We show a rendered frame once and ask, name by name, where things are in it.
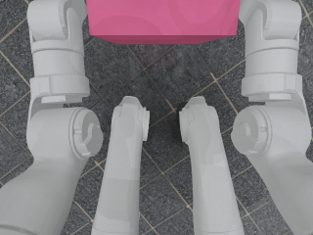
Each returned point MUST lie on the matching robot right forearm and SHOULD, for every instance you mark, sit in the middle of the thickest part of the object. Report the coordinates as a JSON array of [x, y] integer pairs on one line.
[[272, 30]]

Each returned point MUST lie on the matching robot right thigh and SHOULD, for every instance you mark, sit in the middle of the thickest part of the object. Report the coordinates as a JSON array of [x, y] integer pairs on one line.
[[215, 207]]

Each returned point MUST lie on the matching right robot upper arm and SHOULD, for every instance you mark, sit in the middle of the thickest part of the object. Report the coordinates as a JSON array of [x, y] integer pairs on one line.
[[275, 140]]

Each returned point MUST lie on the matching right robot shin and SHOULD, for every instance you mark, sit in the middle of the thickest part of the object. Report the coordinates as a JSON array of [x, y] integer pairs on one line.
[[201, 100]]

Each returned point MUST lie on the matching carton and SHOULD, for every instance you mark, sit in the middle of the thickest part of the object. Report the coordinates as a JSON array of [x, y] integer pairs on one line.
[[162, 22]]

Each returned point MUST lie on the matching left robot upper arm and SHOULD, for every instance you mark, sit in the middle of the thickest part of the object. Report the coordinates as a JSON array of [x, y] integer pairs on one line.
[[38, 201]]

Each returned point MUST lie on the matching robot left forearm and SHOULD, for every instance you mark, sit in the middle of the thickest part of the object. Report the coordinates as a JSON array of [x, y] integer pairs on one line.
[[57, 48]]

